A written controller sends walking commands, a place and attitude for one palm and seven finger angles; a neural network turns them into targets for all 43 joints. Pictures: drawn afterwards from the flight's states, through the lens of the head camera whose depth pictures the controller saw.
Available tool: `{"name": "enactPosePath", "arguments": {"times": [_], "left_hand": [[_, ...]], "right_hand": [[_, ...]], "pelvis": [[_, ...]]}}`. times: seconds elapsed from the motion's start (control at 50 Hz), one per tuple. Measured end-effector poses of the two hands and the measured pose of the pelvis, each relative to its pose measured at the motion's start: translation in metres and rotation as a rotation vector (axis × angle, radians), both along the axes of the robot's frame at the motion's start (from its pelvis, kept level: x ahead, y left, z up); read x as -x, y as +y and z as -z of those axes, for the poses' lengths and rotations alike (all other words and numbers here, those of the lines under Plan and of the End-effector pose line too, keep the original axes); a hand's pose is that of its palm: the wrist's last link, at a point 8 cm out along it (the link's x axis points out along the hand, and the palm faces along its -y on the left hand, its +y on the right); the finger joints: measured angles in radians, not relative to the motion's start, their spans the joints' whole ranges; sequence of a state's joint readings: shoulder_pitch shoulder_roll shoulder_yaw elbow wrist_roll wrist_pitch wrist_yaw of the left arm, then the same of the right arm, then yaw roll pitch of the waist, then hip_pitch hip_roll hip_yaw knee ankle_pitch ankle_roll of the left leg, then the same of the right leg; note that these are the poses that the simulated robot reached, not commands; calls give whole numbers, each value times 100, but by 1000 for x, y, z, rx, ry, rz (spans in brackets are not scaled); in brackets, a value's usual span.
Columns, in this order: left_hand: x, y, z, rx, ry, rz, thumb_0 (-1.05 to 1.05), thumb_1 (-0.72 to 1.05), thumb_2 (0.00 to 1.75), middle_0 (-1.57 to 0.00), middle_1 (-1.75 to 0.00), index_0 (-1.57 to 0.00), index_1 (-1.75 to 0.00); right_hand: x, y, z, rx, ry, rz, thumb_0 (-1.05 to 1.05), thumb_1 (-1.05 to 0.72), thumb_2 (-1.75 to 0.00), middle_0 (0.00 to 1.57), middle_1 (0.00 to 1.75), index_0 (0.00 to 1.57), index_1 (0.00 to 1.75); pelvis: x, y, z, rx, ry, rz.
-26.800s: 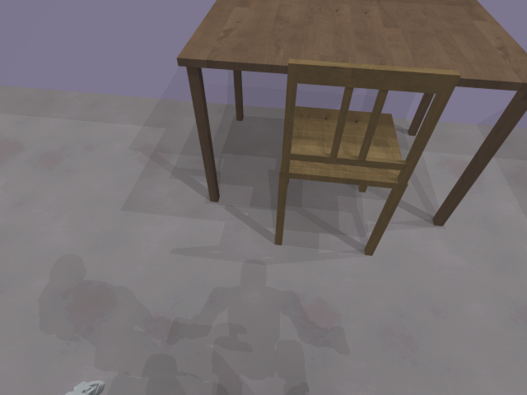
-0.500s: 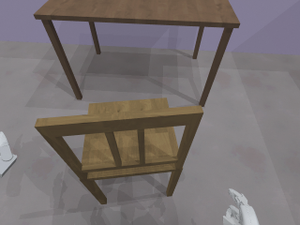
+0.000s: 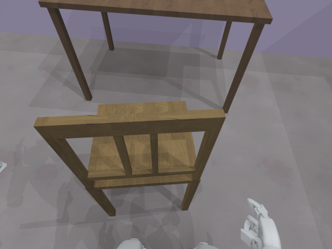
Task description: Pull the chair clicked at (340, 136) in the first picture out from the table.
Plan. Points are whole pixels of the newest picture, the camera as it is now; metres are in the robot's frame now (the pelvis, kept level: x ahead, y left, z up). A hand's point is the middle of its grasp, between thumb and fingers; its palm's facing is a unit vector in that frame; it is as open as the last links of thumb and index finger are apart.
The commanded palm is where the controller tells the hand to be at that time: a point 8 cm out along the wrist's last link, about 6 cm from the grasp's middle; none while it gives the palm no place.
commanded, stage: step back with the hand held close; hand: left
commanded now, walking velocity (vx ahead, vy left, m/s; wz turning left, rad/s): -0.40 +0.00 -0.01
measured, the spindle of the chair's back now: (124, 155) +0.37 +0.16 -0.07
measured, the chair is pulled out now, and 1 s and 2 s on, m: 0.60 0.60 0.60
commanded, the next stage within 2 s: stop stepping back and stand still in 0.52 s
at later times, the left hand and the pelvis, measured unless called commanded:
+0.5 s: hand out of the picture +0.13 +0.24 +0.20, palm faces +0.39 -0.78 -0.49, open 7.4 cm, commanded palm +0.07 +0.28 +0.20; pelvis -0.08 -0.01 +0.02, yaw -2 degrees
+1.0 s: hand out of the picture +0.01 +0.21 +0.19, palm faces +0.45 -0.77 -0.46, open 7.4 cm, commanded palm -0.04 +0.25 +0.20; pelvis -0.19 -0.05 +0.02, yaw -1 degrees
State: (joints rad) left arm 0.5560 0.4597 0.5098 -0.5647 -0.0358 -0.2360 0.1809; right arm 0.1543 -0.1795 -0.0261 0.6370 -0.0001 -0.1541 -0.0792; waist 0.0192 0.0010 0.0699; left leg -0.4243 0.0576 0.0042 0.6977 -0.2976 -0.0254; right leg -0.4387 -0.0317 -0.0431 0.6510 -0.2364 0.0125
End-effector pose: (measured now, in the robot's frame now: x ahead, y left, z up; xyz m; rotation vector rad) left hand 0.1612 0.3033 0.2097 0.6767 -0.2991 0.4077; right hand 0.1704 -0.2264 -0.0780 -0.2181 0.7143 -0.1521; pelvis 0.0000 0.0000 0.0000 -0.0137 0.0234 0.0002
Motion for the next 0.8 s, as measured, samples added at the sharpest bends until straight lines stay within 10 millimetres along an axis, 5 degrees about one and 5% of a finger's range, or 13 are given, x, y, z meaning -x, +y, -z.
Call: {"name": "enactPosePath", "arguments": {"times": [0.12,0.34,0.5,0.68,0.8], "left_hand": [[12,-21,2,60,-19,22,1,89,90,-21,-30,-21,-30],[45,3,2,32,22,40,1,88,90,-21,-30,-22,-30],[67,-28,-13,52,-27,108,1,89,90,-21,-30,-21,-30],[110,-78,-10,-17,93,182,1,89,90,-21,-30,-21,-30],[146,-63,6,16,151,88,1,88,90,-22,-30,-22,-31]], "right_hand": [[10,-9,6,-9,35,-21,1,-90,-90,21,30,21,30],[54,-7,-17,51,52,4,1,-90,-90,20,30,20,30],[95,-8,-16,-21,25,-6,1,-90,-90,21,30,21,30],[157,-54,-1,-56,67,51,1,-90,-90,21,30,21,30],[201,-86,-10,17,63,144,1,-90,-90,21,30,20,30]], "pelvis": [[12,-7,-3,-5,2,-12],[47,1,-13,4,9,-12],[80,-14,-19,28,5,38],[135,-46,-16,4,14,57],[154,-47,-14,-7,3,38]]}}
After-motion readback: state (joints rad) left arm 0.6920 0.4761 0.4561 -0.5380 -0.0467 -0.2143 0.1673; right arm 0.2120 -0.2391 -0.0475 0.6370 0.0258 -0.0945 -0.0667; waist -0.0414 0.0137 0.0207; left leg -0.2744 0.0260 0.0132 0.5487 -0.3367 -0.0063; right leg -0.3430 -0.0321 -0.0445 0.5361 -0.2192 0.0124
